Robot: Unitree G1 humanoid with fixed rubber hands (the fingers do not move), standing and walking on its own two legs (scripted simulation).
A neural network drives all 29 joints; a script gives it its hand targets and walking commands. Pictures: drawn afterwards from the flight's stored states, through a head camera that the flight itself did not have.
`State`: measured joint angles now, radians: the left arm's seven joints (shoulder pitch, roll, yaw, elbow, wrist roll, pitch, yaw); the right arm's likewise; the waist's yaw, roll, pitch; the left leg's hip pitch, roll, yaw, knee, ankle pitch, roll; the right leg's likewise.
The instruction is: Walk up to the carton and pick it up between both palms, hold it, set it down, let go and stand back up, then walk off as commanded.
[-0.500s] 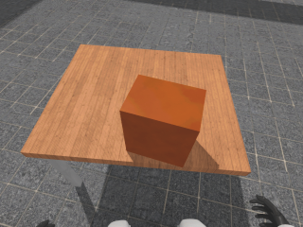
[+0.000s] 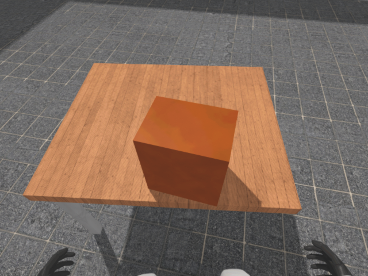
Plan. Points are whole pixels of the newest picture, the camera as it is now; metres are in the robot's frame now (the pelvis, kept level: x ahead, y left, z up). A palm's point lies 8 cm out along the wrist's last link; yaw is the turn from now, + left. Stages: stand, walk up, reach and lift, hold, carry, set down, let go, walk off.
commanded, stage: walk up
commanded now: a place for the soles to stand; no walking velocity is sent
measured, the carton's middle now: (188, 154) +0.43 -0.01 -0.07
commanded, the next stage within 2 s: reach and lift in 0.94 s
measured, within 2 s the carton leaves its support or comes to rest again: neither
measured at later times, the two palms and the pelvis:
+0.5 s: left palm out of the picture +0.10 +0.31 -0.07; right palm out of the picture +0.09 -0.31 -0.08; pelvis -0.01 +0.00 +0.00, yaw +0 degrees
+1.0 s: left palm out of the picture +0.10 +0.31 -0.08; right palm out of the picture +0.10 -0.32 -0.08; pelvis -0.01 +0.00 +0.00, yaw +0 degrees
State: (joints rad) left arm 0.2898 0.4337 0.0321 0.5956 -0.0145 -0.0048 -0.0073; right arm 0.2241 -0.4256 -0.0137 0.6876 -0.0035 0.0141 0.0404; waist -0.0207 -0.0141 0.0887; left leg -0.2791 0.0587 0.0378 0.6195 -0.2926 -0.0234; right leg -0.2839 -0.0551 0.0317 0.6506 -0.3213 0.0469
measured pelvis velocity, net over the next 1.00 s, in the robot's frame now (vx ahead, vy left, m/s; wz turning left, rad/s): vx -0.01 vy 0.00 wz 0.01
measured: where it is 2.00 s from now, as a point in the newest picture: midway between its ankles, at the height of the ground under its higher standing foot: outside the picture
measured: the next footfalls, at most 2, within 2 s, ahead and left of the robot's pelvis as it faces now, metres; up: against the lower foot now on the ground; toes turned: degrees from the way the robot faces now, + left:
none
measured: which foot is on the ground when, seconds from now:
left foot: down 0.00-1.00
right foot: down 0.00-1.00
